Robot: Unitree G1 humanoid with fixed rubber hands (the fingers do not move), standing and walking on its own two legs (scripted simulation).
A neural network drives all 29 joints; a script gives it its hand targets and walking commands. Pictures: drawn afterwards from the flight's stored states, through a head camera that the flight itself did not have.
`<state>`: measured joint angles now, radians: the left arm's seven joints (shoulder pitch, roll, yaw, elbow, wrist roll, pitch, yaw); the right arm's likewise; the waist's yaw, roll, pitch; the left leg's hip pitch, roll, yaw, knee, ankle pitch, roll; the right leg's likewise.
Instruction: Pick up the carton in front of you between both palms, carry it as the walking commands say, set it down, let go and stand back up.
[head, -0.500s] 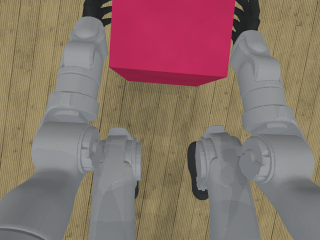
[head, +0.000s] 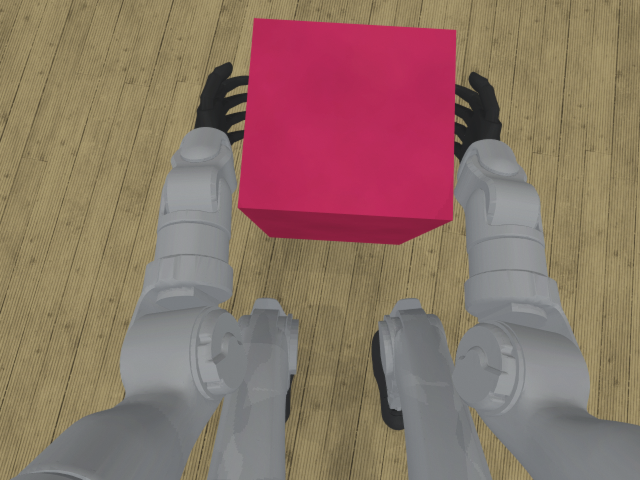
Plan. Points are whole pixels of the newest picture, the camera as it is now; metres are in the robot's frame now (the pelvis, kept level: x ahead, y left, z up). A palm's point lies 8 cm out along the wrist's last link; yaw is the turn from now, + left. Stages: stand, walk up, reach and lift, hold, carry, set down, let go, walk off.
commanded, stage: reach and lift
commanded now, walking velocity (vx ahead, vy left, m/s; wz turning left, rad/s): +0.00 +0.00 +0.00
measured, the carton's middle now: (342, 156) +0.50 +0.00 -0.12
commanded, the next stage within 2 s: none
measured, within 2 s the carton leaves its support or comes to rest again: neither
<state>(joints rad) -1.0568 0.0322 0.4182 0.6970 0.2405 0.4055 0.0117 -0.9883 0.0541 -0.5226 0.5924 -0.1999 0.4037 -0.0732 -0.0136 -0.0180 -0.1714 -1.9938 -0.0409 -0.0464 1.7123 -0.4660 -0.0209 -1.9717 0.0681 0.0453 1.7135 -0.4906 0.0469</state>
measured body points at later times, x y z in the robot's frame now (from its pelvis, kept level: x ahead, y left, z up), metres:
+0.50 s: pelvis +0.05 +0.00 +0.14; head +0.19 +0.01 +0.57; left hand +0.46 +0.16 +0.10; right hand +0.45 -0.15 +0.10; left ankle +0.11 +0.12 -0.47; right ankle +0.11 -0.13 -0.47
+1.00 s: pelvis +0.09 +0.00 +0.25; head +0.10 +0.00 +0.70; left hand +0.40 +0.16 +0.25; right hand +0.41 -0.15 +0.25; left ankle +0.11 +0.12 -0.47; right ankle +0.11 -0.13 -0.47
